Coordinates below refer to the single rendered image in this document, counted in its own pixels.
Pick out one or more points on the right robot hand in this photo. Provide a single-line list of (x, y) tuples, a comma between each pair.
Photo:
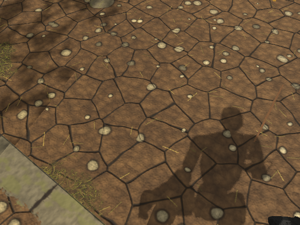
[(279, 220)]

